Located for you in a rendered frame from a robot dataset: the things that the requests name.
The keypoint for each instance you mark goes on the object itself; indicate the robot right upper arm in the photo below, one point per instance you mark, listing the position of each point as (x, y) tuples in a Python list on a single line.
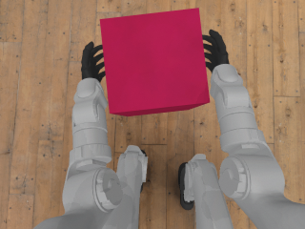
[(256, 184)]

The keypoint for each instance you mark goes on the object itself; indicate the left robot hand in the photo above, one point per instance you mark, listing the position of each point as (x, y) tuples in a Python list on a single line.
[(89, 68)]

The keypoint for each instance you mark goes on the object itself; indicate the carton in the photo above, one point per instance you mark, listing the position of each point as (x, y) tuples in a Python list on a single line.
[(154, 62)]

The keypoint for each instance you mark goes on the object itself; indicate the right robot forearm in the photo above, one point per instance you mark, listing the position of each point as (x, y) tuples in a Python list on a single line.
[(235, 115)]

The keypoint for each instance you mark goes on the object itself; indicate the left robot shin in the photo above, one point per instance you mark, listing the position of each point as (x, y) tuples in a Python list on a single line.
[(133, 148)]

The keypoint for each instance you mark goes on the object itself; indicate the right robot thigh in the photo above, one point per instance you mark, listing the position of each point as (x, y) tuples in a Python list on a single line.
[(211, 210)]

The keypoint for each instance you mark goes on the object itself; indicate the right robot hand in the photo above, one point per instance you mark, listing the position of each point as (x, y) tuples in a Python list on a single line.
[(218, 55)]

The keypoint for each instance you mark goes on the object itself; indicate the robot left upper arm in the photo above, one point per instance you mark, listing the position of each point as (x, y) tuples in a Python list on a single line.
[(88, 199)]

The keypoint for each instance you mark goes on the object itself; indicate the left robot forearm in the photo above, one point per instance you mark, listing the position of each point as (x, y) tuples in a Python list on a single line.
[(90, 147)]

